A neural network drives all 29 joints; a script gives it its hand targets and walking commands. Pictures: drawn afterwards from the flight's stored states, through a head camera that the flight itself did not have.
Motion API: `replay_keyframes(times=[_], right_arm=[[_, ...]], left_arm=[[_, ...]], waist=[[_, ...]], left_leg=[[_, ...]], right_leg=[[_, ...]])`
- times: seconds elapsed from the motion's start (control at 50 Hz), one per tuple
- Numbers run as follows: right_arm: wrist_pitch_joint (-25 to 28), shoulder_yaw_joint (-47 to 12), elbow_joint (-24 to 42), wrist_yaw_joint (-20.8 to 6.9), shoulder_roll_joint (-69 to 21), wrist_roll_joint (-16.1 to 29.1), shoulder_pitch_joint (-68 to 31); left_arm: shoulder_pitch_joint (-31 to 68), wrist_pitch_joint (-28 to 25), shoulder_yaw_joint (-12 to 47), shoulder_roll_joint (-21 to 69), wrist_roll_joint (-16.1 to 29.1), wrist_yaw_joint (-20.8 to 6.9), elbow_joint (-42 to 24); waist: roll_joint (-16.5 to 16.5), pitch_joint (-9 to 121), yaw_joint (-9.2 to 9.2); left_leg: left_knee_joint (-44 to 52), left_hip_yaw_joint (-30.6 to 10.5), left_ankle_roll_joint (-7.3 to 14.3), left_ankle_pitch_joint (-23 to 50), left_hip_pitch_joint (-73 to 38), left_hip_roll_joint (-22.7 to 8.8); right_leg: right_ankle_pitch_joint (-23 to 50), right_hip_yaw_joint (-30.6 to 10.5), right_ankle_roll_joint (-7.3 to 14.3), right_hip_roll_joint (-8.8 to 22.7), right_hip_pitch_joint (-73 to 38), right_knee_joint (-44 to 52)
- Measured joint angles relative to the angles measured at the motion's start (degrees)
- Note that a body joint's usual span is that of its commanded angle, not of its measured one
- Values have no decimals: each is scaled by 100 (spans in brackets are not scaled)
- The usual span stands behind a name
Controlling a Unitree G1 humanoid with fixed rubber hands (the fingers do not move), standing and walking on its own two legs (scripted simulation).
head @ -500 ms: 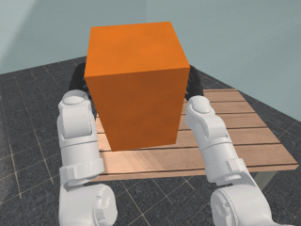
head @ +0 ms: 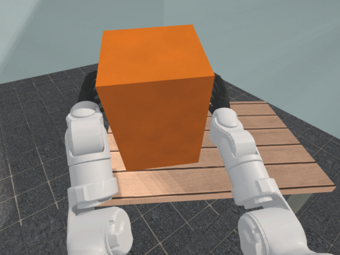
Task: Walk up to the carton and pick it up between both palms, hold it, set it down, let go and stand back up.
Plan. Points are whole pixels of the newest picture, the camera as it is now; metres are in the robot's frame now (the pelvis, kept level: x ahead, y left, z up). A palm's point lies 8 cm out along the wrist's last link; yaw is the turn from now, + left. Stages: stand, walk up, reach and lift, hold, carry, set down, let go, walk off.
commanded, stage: hold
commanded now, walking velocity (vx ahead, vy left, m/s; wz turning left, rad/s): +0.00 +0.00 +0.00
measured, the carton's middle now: (156, 104) +0.42 +0.02 +0.20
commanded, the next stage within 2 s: none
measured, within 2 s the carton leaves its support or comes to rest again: neither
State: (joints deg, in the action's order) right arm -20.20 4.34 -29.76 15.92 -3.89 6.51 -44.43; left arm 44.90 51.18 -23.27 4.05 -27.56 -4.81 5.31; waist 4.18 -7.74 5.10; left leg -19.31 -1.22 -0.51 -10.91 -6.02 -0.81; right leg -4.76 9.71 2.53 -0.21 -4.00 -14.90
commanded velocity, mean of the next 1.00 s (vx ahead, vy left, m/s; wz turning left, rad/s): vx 0.00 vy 0.00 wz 0.00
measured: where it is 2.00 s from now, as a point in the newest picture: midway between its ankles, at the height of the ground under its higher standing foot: outside the picture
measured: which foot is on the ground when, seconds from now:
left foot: down 0.00-1.00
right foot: down 0.00-1.00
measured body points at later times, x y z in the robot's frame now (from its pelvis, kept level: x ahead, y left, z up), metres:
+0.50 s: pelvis +0.00 +0.00 +0.00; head -0.05 +0.03 +0.45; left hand +0.38 +0.16 +0.23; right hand +0.38 -0.12 +0.21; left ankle +0.02 +0.13 -0.75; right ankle +0.07 -0.09 -0.75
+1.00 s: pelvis +0.00 +0.00 +0.00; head -0.05 +0.03 +0.45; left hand +0.38 +0.16 +0.23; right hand +0.38 -0.12 +0.22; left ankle +0.02 +0.13 -0.75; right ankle +0.07 -0.09 -0.75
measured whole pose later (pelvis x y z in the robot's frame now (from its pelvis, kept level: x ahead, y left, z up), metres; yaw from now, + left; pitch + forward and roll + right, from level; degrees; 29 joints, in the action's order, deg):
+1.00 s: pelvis +0.00 +0.00 +0.00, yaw +0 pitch -14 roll -1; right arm -20.4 4.6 -28.7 15.9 -4.2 6.0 -43.6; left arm 44.1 51.1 -22.6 4.1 -27.0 -4.5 4.8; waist 3.5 -7.7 5.1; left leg -19.6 -1.4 -0.3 -11.0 -5.7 -0.5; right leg -4.8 9.9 2.3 0.1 -3.9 -15.0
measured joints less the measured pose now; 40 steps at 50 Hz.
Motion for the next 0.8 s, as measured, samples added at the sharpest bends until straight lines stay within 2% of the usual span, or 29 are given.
replay_keyframes(times=[0.28,0.46,0.8], right_arm=[[43,-39,146,15,-11,14,153],[12,16,32,-41,8,-26,67],[8,-85,181,50,-7,46,128]], left_arm=[[-141,-42,104,-3,118,55,-119],[-77,-6,59,38,36,60,-46],[-121,-7,63,-11,104,18,-162]], waist=[[-34,23,33],[-34,-7,17],[-9,14,11]], left_leg=[[-34,-55,9,-11,55,23],[-3,-11,11,-3,18,19],[-17,-22,5,-6,34,5]], right_leg=[[-2,52,-13,23,8,19],[-11,9,-10,20,15,-11],[4,19,-8,3,6,20]])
